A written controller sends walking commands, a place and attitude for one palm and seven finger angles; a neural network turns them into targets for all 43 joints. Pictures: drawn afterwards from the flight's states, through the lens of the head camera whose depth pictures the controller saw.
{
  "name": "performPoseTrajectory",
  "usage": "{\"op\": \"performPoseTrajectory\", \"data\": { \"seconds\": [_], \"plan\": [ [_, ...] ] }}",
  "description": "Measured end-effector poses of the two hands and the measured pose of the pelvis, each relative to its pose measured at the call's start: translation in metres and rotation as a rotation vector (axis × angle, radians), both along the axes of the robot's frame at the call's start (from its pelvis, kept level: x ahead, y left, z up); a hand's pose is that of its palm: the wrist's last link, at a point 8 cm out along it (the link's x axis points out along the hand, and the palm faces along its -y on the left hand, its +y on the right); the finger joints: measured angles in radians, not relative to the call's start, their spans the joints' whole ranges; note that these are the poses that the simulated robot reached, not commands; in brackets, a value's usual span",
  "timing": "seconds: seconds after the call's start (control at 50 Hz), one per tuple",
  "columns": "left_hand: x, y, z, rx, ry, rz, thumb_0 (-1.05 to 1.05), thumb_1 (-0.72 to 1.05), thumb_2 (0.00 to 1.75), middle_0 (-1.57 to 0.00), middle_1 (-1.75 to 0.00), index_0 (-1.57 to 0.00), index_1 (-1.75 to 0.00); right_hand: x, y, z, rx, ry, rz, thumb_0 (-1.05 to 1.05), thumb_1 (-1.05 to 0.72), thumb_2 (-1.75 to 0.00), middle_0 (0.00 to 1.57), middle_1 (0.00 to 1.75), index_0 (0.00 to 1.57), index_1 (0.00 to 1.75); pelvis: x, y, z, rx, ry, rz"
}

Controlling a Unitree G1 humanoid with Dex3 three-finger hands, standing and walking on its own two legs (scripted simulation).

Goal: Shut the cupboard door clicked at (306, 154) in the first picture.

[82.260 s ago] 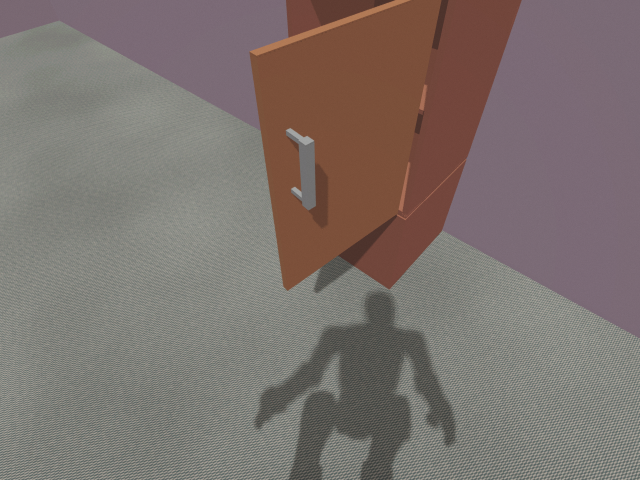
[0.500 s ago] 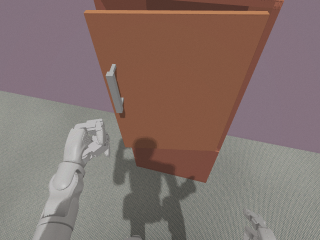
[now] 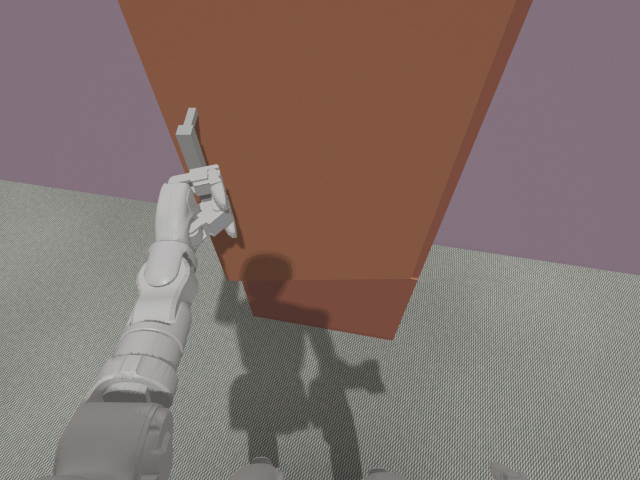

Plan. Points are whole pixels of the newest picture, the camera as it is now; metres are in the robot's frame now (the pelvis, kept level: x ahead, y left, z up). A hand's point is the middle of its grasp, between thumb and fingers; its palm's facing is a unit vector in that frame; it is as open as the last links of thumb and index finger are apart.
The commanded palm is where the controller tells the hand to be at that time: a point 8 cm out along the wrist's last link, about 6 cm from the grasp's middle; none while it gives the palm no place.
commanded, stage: bring the fist close to the handle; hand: left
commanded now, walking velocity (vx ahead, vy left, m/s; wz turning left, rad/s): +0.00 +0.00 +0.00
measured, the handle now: (202, 163) +0.52 +0.17 +0.08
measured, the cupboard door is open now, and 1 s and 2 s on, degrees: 11 8 0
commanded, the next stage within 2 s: push the door shut along its arc in 0.30 s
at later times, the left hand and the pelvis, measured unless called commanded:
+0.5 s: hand (224, 215) +0.43 +0.12 +0.08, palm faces -0.01 -1.00 -0.01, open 3.1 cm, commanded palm +0.41 +0.18 +0.09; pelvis +0.00 -0.01 +0.00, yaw +0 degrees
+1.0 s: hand (219, 184) +0.47 +0.13 +0.09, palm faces -0.13 -0.99 -0.02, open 3.1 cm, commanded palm +0.47 +0.17 +0.09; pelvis -0.01 +0.01 -0.01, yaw +1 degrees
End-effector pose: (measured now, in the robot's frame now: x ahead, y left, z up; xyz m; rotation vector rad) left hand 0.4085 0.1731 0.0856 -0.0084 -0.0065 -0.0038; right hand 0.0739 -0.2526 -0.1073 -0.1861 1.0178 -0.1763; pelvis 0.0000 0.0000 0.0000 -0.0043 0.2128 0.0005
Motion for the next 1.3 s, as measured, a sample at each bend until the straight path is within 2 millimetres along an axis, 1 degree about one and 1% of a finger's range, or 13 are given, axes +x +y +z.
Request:
{"op": "performPoseTrajectory", "data": {
  "seconds": [0.08,0.14,0.2,0.28,0.36,0.44,0.52,0.62,0.7,0.84,1.0,1.1,1.3],
  "plan": [
    [0.002,-0.001,0.003,0.012,-0.032,0.01,0.02,0.9,0.9,-1.29,-1.5,-1.3,-1.5,-0.015,-0.003,-0.003,0.009,0.038,-0.027,0.01,-0.9,-0.89,0.2,0.3,0.2,0.3,0.003,-0.001,0.0,0.005,0.005,-0.013],
    [0.0,0.004,-0.003,0.031,0.003,0.015,0.02,0.9,0.9,-1.29,-1.5,-1.3,-1.5,-0.022,-0.005,-0.003,0.016,0.06,-0.042,0.01,-0.9,-0.89,0.2,0.3,0.2,0.3,0.003,-0.003,0.001,0.007,0.001,-0.016],
    [-0.004,0.01,-0.008,0.029,0.03,0.025,0.02,0.9,0.9,-1.29,-1.5,-1.3,-1.5,-0.024,-0.006,-0.002,0.016,0.071,-0.049,0.01,-0.9,-0.89,0.2,0.3,0.2,0.3,0.003,-0.004,0.002,0.006,-0.004,-0.016],
    [-0.009,0.012,-0.004,0.017,0.0,0.03,0.02,0.9,0.9,-1.29,-1.5,-1.3,-1.5,-0.021,-0.008,0.0,0.008,0.066,-0.041,0.01,-0.9,-0.89,0.2,0.3,0.2,0.3,0.002,-0.005,0.003,0.002,-0.009,-0.008],
    [-0.008,0.008,0.002,0.022,-0.034,0.01,0.02,0.9,0.9,-1.3,-1.5,-1.3,-1.5,-0.011,-0.009,0.0,0.001,0.046,-0.024,0.01,-0.9,-0.89,0.2,0.3,0.2,0.3,0.001,-0.005,0.002,-0.001,-0.008,0.0],
    [-0.003,0.005,-0.001,0.019,0.0,-0.003,0.02,0.9,0.9,-1.3,-1.5,-1.3,-1.5,-0.001,-0.009,0.002,-0.001,0.02,-0.018,0.01,-0.9,-0.89,0.2,0.3,0.2,0.3,-0.001,-0.005,0.002,0.0,-0.005,0.001],
    [0.002,0.007,-0.005,0.023,0.031,-0.006,0.02,0.89,0.9,-1.3,-1.5,-1.3,-1.5,0.005,-0.008,0.004,-0.003,-0.001,-0.017,0.01,-0.9,-0.89,0.2,0.3,0.2,0.3,-0.001,-0.005,0.002,0.0,0.0,0.0],
    [0.016,0.009,0.003,0.03,-0.01,-0.026,0.02,0.89,0.9,-1.3,-1.5,-1.3,-1.5,0.003,-0.007,0.001,-0.01,0.013,-0.019,0.01,-0.9,-0.89,0.2,0.3,0.2,0.3,-0.002,-0.004,-0.001,-0.002,0.011,0.003],
    [0.028,0.011,0.009,0.031,-0.016,-0.058,0.02,0.9,0.9,-1.31,-1.5,-1.3,-1.5,-0.007,-0.007,-0.003,-0.011,0.048,-0.03,0.01,-0.9,-0.89,0.2,0.3,0.2,0.3,-0.001,-0.003,-0.003,-0.005,0.027,0.004],
    [0.037,0.015,0.009,0.023,0.009,-0.1,0.02,0.9,0.9,-1.32,-1.5,-1.31,-1.5,-0.031,-0.006,-0.006,-0.014,0.12,-0.052,0.01,-0.9,-0.89,0.2,0.3,0.2,0.3,0.0,0.001,-0.005,-0.009,0.042,0.005],
    [0.05,0.017,0.008,0.03,0.006,-0.13,0.02,0.9,0.9,-1.32,-1.5,-1.32,-1.5,-0.056,-0.007,-0.009,-0.038,0.176,-0.069,0.01,-0.9,-0.89,0.2,0.3,0.2,0.3,-0.007,0.005,-0.011,-0.022,0.066,0.015],
    [0.061,0.014,0.007,0.032,0.015,-0.154,0.02,0.9,0.9,-1.32,-1.5,-1.32,-1.5,-0.07,-0.006,-0.011,-0.056,0.201,-0.078,0.01,-0.9,-0.89,0.2,0.3,0.2,0.3,-0.013,0.009,-0.017,-0.032,0.089,0.019],
    [0.088,-0.001,0.006,0.034,0.028,-0.203,0.02,0.9,0.9,-1.3,-1.5,-1.3,-1.5,-0.098,0.0,-0.016,-0.071,0.248,-0.1,0.01,-0.9,-0.89,0.2,0.3,0.2,0.3,-0.018,0.014,-0.027,-0.044,0.137,0.018]
  ]
}}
